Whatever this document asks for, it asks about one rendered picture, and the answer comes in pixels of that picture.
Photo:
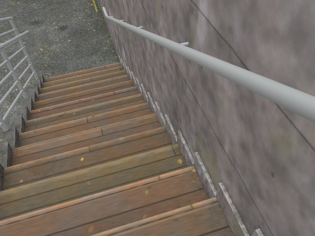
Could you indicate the stairs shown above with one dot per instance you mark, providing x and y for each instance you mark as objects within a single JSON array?
[{"x": 94, "y": 160}]

